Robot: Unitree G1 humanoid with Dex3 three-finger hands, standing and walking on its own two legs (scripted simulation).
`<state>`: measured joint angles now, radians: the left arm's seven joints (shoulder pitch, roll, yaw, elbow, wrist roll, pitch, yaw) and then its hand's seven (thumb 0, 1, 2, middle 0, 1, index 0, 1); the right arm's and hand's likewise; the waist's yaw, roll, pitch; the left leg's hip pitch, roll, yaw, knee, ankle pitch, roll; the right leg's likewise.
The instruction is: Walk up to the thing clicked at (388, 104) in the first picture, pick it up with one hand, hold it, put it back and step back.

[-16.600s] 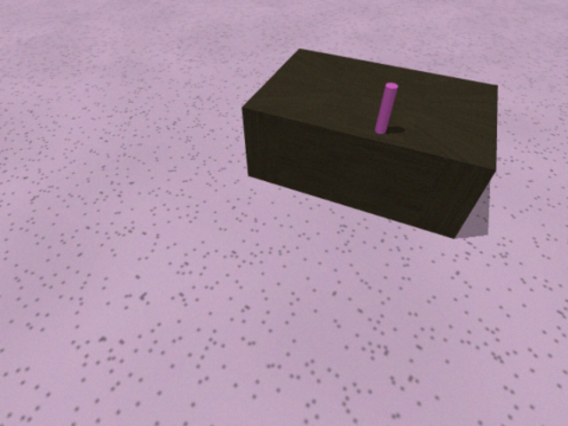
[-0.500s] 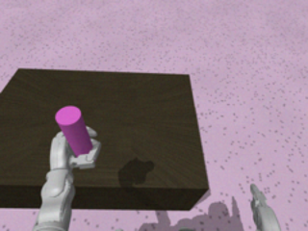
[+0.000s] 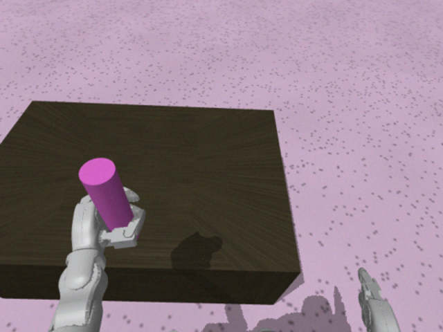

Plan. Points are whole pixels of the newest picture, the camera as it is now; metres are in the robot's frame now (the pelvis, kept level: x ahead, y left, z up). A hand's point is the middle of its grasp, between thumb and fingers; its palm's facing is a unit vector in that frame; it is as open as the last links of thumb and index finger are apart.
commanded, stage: hold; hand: left
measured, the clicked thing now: (114, 208) +0.32 +0.18 +0.08
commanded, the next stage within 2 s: crouch in 1.66 s
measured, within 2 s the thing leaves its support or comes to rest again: neither
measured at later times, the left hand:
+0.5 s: hand (129, 217) +0.32 +0.17 +0.04, palm faces +0.14 -0.99 +0.00, open 6.2 cm
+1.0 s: hand (126, 218) +0.32 +0.17 +0.04, palm faces +0.13 -0.99 +0.00, open 6.2 cm
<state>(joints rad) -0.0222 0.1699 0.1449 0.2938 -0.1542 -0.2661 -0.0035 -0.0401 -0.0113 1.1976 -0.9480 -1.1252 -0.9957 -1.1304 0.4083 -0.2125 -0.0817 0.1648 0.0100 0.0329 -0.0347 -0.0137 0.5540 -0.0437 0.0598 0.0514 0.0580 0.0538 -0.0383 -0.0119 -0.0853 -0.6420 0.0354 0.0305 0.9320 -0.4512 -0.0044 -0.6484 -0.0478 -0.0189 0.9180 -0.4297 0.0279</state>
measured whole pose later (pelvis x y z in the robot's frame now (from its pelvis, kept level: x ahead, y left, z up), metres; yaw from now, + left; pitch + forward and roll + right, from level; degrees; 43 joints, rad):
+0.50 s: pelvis +0.00 +0.00 +0.00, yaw +0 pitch +9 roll +0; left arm -0.05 0.16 0.14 0.34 -0.16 -0.28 -0.01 -0.04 -0.01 1.19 -0.94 -1.13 -0.99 -1.14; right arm 0.39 -0.22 -0.08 0.22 0.01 0.01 -0.04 -0.01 0.56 -0.04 0.06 0.05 0.06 0.05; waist -0.04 -0.01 -0.08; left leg -0.63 0.04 0.03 0.92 -0.44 -0.01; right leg -0.64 -0.05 -0.02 0.90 -0.42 0.03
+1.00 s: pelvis +0.00 +0.00 +0.00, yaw +0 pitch +9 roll +0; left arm -0.04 0.17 0.14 0.33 -0.16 -0.30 -0.02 -0.04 0.00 1.18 -0.94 -1.14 -0.98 -1.14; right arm 0.39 -0.22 -0.08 0.22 0.01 -0.01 -0.03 -0.01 0.55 -0.05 0.06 0.05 0.06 0.05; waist -0.04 -0.01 -0.08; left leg -0.63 0.03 0.03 0.92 -0.44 0.00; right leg -0.64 -0.05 -0.02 0.90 -0.42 0.03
